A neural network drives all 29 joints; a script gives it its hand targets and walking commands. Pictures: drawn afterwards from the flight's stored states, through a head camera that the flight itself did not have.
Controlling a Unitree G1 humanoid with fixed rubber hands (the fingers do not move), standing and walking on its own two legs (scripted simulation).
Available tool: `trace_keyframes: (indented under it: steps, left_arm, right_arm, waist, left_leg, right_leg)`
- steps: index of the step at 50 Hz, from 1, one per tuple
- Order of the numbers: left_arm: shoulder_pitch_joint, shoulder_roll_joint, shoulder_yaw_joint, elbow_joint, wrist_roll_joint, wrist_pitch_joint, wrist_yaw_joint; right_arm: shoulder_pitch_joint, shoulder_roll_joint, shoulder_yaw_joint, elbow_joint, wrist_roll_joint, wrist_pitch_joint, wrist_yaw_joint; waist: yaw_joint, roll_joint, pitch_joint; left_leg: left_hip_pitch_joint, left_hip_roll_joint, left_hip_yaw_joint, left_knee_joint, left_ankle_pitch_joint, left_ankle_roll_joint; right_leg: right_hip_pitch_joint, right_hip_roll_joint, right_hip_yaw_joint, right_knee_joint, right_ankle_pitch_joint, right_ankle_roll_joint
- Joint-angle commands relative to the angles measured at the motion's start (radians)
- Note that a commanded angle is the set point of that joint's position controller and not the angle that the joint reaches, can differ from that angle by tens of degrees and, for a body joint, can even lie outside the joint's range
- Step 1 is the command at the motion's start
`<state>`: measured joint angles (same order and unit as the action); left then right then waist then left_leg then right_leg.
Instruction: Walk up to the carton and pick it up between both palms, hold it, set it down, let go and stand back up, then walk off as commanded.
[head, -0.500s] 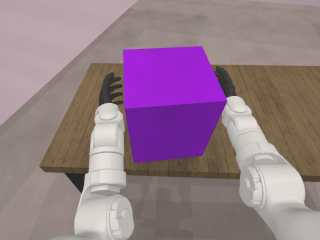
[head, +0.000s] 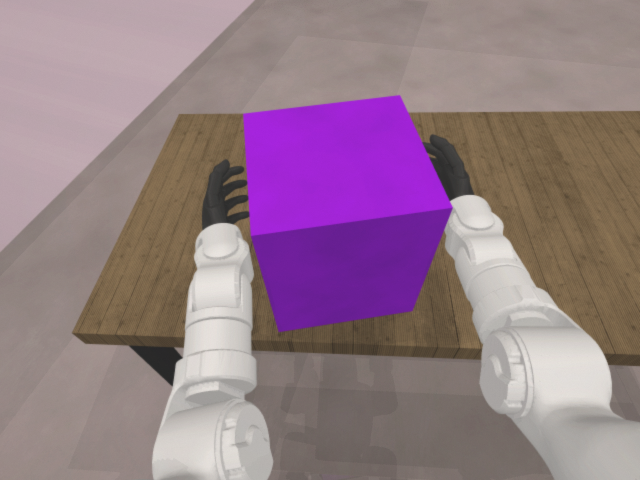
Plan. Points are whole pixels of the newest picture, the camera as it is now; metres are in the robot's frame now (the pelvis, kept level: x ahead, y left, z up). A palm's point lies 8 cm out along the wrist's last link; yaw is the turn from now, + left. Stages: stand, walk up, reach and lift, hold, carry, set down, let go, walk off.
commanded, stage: set down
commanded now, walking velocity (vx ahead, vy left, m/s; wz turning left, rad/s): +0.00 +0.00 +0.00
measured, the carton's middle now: (335, 221) +0.44 +0.06 +0.05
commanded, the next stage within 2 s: none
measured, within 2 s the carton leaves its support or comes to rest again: rests again in 0.86 s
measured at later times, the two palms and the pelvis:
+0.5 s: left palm (219, 235) +0.35 +0.20 +0.11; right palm (453, 200) +0.44 -0.09 +0.11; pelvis -0.01 +0.00 +0.00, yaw +0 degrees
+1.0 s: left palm (222, 236) +0.35 +0.20 +0.10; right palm (454, 201) +0.45 -0.09 +0.10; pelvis -0.01 +0.00 +0.00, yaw +0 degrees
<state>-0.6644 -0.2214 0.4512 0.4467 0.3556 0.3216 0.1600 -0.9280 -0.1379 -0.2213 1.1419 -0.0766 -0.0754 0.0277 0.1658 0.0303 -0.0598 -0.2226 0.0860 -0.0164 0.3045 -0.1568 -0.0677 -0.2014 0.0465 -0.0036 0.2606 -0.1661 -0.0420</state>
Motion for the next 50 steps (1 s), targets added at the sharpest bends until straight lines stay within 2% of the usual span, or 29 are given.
trace_keyframes:
  steps: [1,3,5,6,7,8,9,11,13,15,17,19,20,21,23,26,27,29,30,33,34,36,37,39,41,44,45,49,50]
  left_arm:
    - [-0.597,-0.401,-0.297,-0.065,-0.04,-0.129,-0.083]
    - [-0.583,-0.396,-0.306,-0.068,-0.041,-0.137,-0.081]
    - [-0.566,-0.392,-0.298,-0.038,-0.041,-0.147,-0.084]
    - [-0.573,-0.386,-0.281,-0.02,-0.037,-0.152,-0.088]
    - [-0.579,-0.384,-0.278,-0.026,-0.033,-0.155,-0.088]
    - [-0.585,-0.38,-0.268,-0.011,-0.03,-0.158,-0.092]
    - [-0.568,-0.39,-0.265,-0.019,-0.025,-0.159,-0.094]
    - [-0.587,-0.392,-0.266,-0.016,-0.022,-0.171,-0.09]
    - [-0.596,-0.394,-0.276,-0.012,-0.021,-0.185,-0.086]
    - [-0.582,-0.382,-0.252,0.012,-0.015,-0.184,-0.089]
    - [-0.598,-0.381,-0.241,0.005,-0.004,-0.188,-0.081]
    - [-0.575,-0.372,-0.22,0.03,0.002,-0.184,-0.087]
    - [-0.589,-0.368,-0.226,0.028,-0.001,-0.184,-0.085]
    - [-0.577,-0.371,-0.217,0.034,0.012,-0.184,-0.083]
    - [-0.57,-0.367,-0.207,0.044,0.018,-0.18,-0.085]
    - [-0.568,-0.363,-0.195,0.041,0.026,-0.173,-0.083]
    - [-0.57,-0.354,-0.179,0.042,0.029,-0.175,-0.083]
    - [-0.567,-0.358,-0.188,0.051,0.021,-0.177,-0.084]
    - [-0.555,-0.356,-0.188,0.058,0.026,-0.179,-0.084]
    - [-0.549,-0.363,-0.19,0.037,0.04,-0.174,-0.082]
    - [-0.547,-0.357,-0.186,0.042,0.04,-0.177,-0.078]
    - [-0.532,-0.353,-0.165,0.049,0.045,-0.18,-0.08]
    - [-0.522,-0.352,-0.164,0.064,0.048,-0.179,-0.082]
    - [-0.511,-0.348,-0.16,0.048,0.058,-0.184,-0.085]
    - [-0.525,-0.37,-0.176,0.04,0.053,-0.19,-0.083]
    - [-0.487,-0.347,-0.138,0.074,0.068,-0.193,-0.09]
    - [-0.487,-0.35,-0.142,0.08,0.063,-0.194,-0.096]
    - [-0.486,-0.353,-0.133,0.083,0.067,-0.201,-0.098]
    - [-0.478,-0.357,-0.144,0.079,0.059,-0.204,-0.099]
  right_arm:
    - [-0.633,0.483,0.127,-0.094,-0.047,-0.102,0.109]
    - [-0.622,0.471,0.132,-0.071,-0.048,-0.107,0.111]
    - [-0.604,0.455,0.117,-0.074,-0.064,-0.111,0.11]
    - [-0.622,0.484,0.131,-0.09,-0.059,-0.109,0.109]
    - [-0.608,0.467,0.112,-0.063,-0.071,-0.107,0.109]
    - [-0.609,0.485,0.124,-0.064,-0.07,-0.108,0.107]
    - [-0.59,0.488,0.119,-0.061,-0.069,-0.109,0.108]
    - [-0.602,0.497,0.117,-0.044,-0.066,-0.119,0.109]
    - [-0.597,0.485,0.099,-0.043,-0.085,-0.126,0.112]
    - [-0.585,0.483,0.097,-0.039,-0.088,-0.12,0.116]
    - [-0.575,0.488,0.075,-0.01,-0.096,-0.118,0.121]
    - [-0.564,0.484,0.067,0.004,-0.102,-0.107,0.122]
    - [-0.551,0.475,0.048,0.02,-0.104,-0.104,0.124]
    - [-0.551,0.485,0.055,0.013,-0.102,-0.1,0.128]
    - [-0.543,0.482,0.039,0.012,-0.117,-0.098,0.133]
    - [-0.536,0.459,0.016,0.022,-0.121,-0.092,0.138]
    - [-0.539,0.467,0.022,0.017,-0.121,-0.088,0.141]
    - [-0.542,0.455,0.003,0.004,-0.141,-0.09,0.143]
    - [-0.528,0.454,0.007,0.017,-0.144,-0.092,0.148]
    - [-0.511,0.451,-0.01,0.029,-0.141,-0.089,0.153]
    - [-0.527,0.45,-0.005,0.007,-0.14,-0.097,0.155]
    - [-0.509,0.446,0.003,0.016,-0.142,-0.091,0.156]
    - [-0.511,0.445,-0.005,0.017,-0.15,-0.089,0.154]
    - [-0.5,0.459,0.007,0.0,-0.144,-0.099,0.152]
    - [-0.502,0.46,-0.013,0.016,-0.152,-0.104,0.152]
    - [-0.485,0.456,-0.007,0.009,-0.164,-0.102,0.153]
    - [-0.469,0.458,-0.017,0.017,-0.167,-0.099,0.151]
    - [-0.473,0.47,-0.021,0.019,-0.172,-0.105,0.156]
    - [-0.459,0.461,-0.033,0.022,-0.178,-0.109,0.156]
  waist:
    - [0.022,-0.09,-0.61]
    - [0.022,-0.079,-0.614]
    - [0.009,-0.102,-0.593]
    - [0.026,-0.111,-0.597]
    - [0.007,-0.113,-0.585]
    - [0.022,-0.115,-0.568]
    - [0.016,-0.108,-0.56]
    - [0.027,-0.096,-0.589]
    - [0.008,-0.102,-0.597]
    - [0.018,-0.118,-0.577]
    - [0.021,-0.094,-0.559]
    - [0.015,-0.112,-0.515]
    - [0.005,-0.098,-0.523]
    - [0.021,-0.089,-0.52]
    - [0.013,-0.109,-0.48]
    - [0.006,-0.092,-0.484]
    - [0.022,-0.106,-0.47]
    - [-0.007,-0.121,-0.473]
    - [0.004,-0.109,-0.473]
    - [-0.006,-0.089,-0.465]
    - [0.011,-0.094,-0.488]
    - [0.015,-0.108,-0.461]
    - [0.006,-0.117,-0.448]
    - [0.021,-0.109,-0.459]
    - [0.004,-0.103,-0.466]
    - [0.017,-0.131,-0.431]
    - [0.002,-0.121,-0.425]
    - [0.01,-0.129,-0.409]
    - [-0.009,-0.127,-0.439]
  left_leg:
    - [0.148,-0.072,0.135,0.09,0.618,0.001]
    - [0.149,-0.066,0.136,0.089,0.623,-0.001]
    - [0.155,-0.065,0.137,0.087,0.617,0.003]
    - [0.126,-0.073,0.136,0.076,0.567,0.01]
    - [0.116,-0.075,0.139,0.068,0.553,0.012]
    - [0.085,-0.076,0.145,0.059,0.519,0.018]
    - [0.097,-0.075,0.143,0.058,0.533,0.014]
    - [0.092,-0.074,0.145,0.065,0.549,0.012]
    - [0.105,-0.072,0.147,0.065,0.544,0.013]
    - [0.098,-0.072,0.146,0.059,0.534,0.016]
    - [0.092,-0.072,0.149,0.062,0.527,0.015]
    - [0.1,-0.073,0.15,0.051,0.499,0.022]
    - [0.102,-0.068,0.148,0.047,0.492,0.019]
    - [0.1,-0.072,0.152,0.046,0.472,0.02]
    - [0.102,-0.068,0.151,0.035,0.449,0.024]
    - [0.115,-0.069,0.145,0.033,0.452,0.021]
    - [0.104,-0.071,0.154,0.03,0.439,0.026]
    - [0.103,-0.072,0.147,0.024,0.423,0.028]
    - [0.092,-0.069,0.149,0.029,0.433,0.029]
    - [0.124,-0.07,0.15,0.035,0.455,0.024]
    - [0.105,-0.07,0.146,0.033,0.462,0.021]
    - [0.101,-0.07,0.158,0.035,0.458,0.032]
    - [0.093,-0.073,0.152,0.034,0.457,0.033]
    - [0.068,-0.074,0.16,0.031,0.455,0.034]
    - [0.085,-0.074,0.158,0.039,0.47,0.026]
    - [0.051,-0.079,0.165,0.025,0.434,0.043]
    - [0.043,-0.08,0.169,0.024,0.428,0.043]
    - [0.027,-0.081,0.17,0.024,0.417,0.044]
    - [0.04,-0.078,0.167,0.02,0.41,0.043]
  right_leg:
    - [0.163,0.008,-0.096,0.101,0.61,0.05]
    - [0.149,0.006,-0.1,0.098,0.62,0.047]
    - [0.153,0.01,-0.099,0.092,0.607,0.046]
    - [0.166,0.0,-0.089,0.091,0.615,0.059]
    - [0.176,0.001,-0.09,0.096,0.611,0.055]
    - [0.188,-0.004,-0.086,0.097,0.608,0.057]
    - [0.191,-0.002,-0.091,0.103,0.617,0.059]
    - [0.183,-0.002,-0.087,0.108,0.625,0.056]
    - [0.172,0.002,-0.093,0.098,0.596,0.053]
    - [0.173,0.004,-0.089,0.098,0.581,0.057]
    - [0.158,0.003,-0.088,0.092,0.534,0.051]
    - [0.152,0.003,-0.087,0.08,0.508,0.054]
    - [0.136,0.003,-0.091,0.076,0.481,0.05]
    - [0.132,0.002,-0.087,0.073,0.458,0.047]
    - [0.133,0.005,-0.092,0.064,0.422,0.049]
    - [0.114,0.009,-0.094,0.057,0.392,0.043]
    - [0.123,0.006,-0.092,0.057,0.383,0.049]
    - [0.12,0.008,-0.094,0.051,0.378,0.047]
    - [0.124,0.006,-0.092,0.061,0.388,0.048]
    - [0.097,0.012,-0.098,0.054,0.363,0.046]
    - [0.101,0.015,-0.097,0.056,0.371,0.045]
    - [0.104,0.009,-0.093,0.059,0.398,0.046]
    - [0.1,0.008,-0.089,0.058,0.405,0.049]
    - [0.137,0.006,-0.085,0.067,0.427,0.048]
    - [0.107,0.013,-0.096,0.065,0.399,0.045]
    - [0.14,0.002,-0.082,0.068,0.437,0.054]
    - [0.146,0.0,-0.083,0.071,0.45,0.053]
    - [0.14,0.003,-0.085,0.078,0.435,0.056]
    - [0.147,0.003,-0.088,0.071,0.424,0.055]
